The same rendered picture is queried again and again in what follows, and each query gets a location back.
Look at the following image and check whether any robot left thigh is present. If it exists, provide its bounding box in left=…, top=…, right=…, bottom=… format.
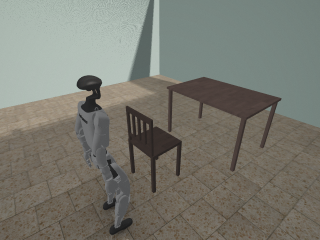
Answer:
left=90, top=153, right=117, bottom=164

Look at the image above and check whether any left robot upper arm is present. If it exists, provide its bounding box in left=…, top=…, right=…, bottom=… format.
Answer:
left=74, top=101, right=86, bottom=135

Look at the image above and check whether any left robot shin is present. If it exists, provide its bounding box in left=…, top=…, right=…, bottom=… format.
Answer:
left=107, top=190, right=116, bottom=204

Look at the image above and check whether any robot right hand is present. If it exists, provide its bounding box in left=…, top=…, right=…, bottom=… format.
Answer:
left=105, top=179, right=121, bottom=200

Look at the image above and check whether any chair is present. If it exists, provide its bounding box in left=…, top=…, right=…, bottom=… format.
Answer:
left=126, top=106, right=182, bottom=193

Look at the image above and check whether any left robot forearm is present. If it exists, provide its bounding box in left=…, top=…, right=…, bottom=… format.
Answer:
left=76, top=132, right=92, bottom=153

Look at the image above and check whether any robot left hand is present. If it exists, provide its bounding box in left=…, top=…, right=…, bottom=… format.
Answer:
left=83, top=150, right=93, bottom=168

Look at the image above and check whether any right robot forearm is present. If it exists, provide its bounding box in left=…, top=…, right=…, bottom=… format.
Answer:
left=95, top=148, right=113, bottom=183

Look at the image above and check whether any right robot upper arm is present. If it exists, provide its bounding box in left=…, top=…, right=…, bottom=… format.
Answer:
left=92, top=112, right=110, bottom=156

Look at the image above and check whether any table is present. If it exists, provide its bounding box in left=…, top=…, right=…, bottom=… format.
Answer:
left=166, top=77, right=282, bottom=172

